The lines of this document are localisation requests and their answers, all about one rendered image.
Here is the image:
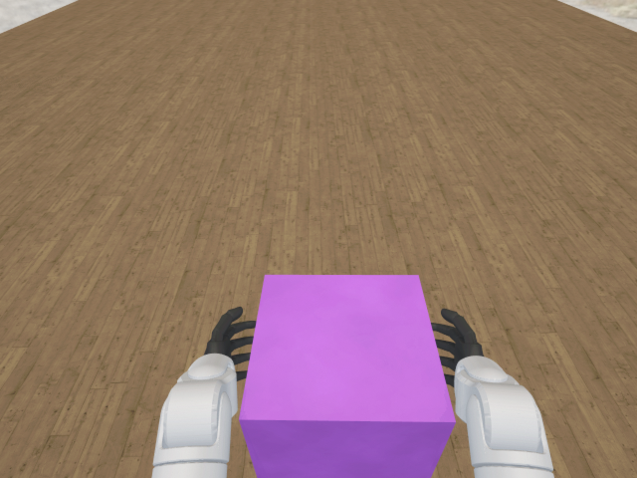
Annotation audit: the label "robot left forearm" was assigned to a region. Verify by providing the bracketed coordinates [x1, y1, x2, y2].
[151, 354, 238, 478]

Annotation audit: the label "robot right hand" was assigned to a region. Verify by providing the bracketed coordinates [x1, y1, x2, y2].
[431, 309, 484, 387]

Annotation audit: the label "robot left hand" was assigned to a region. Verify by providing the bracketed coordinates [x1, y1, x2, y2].
[204, 307, 257, 381]

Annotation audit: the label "carton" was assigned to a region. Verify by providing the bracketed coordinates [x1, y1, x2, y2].
[239, 275, 456, 478]

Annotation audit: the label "robot right forearm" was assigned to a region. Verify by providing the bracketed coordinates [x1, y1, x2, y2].
[454, 356, 554, 478]

